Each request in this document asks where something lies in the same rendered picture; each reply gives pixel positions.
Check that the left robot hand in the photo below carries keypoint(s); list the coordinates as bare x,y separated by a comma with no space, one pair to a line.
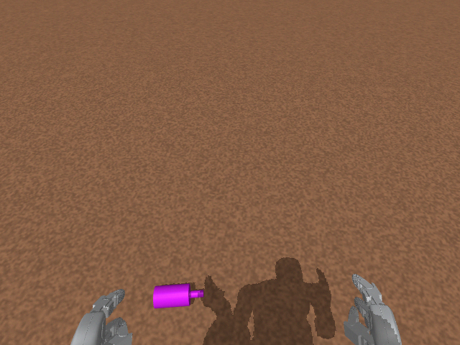
92,329

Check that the bottle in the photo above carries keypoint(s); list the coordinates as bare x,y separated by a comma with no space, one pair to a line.
167,296

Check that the right robot hand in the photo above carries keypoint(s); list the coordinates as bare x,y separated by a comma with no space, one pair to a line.
378,318

